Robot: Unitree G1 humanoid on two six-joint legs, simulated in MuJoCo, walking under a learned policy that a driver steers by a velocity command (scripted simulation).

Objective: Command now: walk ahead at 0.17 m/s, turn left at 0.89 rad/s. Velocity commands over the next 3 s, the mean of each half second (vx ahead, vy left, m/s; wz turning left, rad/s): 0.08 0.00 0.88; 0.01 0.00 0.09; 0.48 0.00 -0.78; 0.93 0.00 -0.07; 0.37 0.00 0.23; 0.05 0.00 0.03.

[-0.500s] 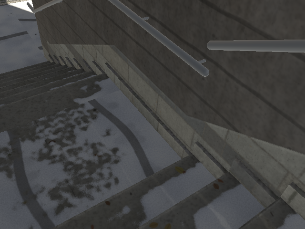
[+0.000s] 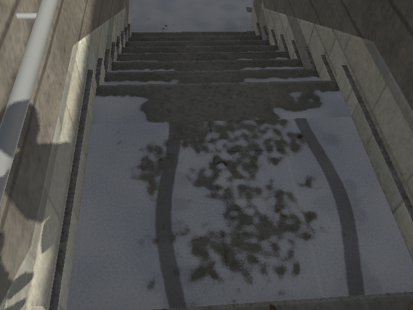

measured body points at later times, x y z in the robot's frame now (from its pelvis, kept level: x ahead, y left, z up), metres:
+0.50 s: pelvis +0.27 -0.02 -0.24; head +0.29 -0.02 +0.21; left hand +0.25 +0.27 -0.35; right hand +0.44 -0.21 -0.37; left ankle +0.17 +0.09 -0.68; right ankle +0.36 -0.10 -0.96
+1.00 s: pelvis +0.31 +0.02 -0.23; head +0.33 +0.03 +0.22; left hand +0.34 +0.32 -0.33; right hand +0.53 -0.17 -0.33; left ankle +0.29 +0.14 -0.96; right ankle +0.41 -0.07 -0.86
